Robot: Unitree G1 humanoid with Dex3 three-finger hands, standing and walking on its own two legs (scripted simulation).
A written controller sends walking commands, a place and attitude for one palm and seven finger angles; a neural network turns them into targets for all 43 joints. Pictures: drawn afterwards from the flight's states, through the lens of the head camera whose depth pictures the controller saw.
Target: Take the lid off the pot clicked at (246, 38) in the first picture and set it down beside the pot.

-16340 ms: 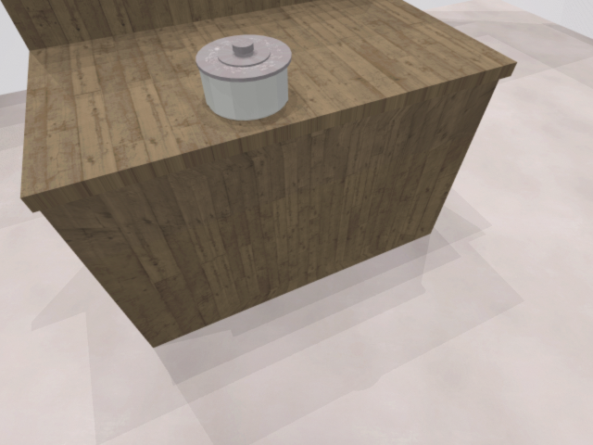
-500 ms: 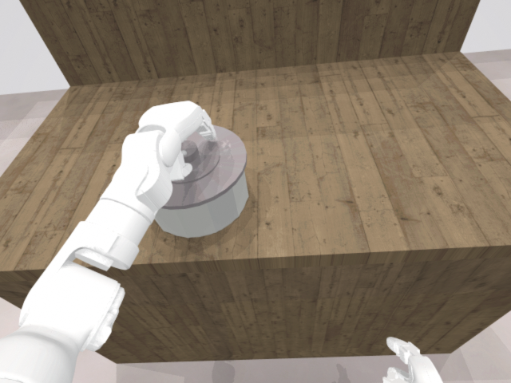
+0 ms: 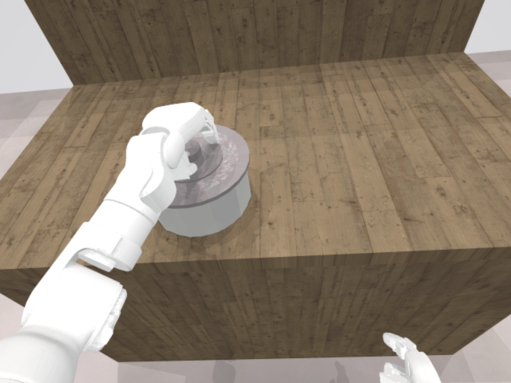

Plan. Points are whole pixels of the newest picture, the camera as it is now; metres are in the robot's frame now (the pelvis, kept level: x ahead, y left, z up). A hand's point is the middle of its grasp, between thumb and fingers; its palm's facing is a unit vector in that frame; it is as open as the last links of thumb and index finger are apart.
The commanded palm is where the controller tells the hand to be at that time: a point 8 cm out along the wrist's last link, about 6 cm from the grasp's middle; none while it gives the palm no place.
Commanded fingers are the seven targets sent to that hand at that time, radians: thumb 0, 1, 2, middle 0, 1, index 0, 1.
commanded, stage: close the fingers and squeeze the knob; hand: left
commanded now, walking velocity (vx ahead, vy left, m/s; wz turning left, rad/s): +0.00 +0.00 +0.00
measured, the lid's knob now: (187, 151) +0.46 +0.12 +0.14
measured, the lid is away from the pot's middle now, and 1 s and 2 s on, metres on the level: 0.00 0.00 0.01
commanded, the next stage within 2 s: lift the lid straight up in 0.84 s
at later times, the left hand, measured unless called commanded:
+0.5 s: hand (187, 155) +0.43 +0.12 +0.16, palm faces -0.21 -0.08 -0.98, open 7.2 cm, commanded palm +0.41 +0.12 +0.21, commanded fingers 0.00 0.27 1.21 -0.78 -0.76 -0.90 -0.81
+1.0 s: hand (186, 158) +0.42 +0.12 +0.15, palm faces -0.22 -0.09 -0.97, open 5.0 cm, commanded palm +0.40 +0.12 +0.22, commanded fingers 0.00 0.51 1.21 -0.82 -0.81 -1.23 -0.96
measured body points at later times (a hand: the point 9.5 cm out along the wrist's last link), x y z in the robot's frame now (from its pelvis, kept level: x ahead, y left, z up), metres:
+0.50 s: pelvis +0.00 +0.00 +0.00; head +0.01 -0.05 +0.45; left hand +0.43 +0.12 +0.21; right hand +0.17 -0.24 -0.12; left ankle +0.00 +0.12 -0.74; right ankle -0.01 -0.14 -0.74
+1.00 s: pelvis +0.00 +0.00 +0.00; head +0.01 -0.05 +0.45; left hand +0.43 +0.12 +0.21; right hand +0.16 -0.24 -0.12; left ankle +0.00 +0.12 -0.74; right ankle -0.01 -0.14 -0.74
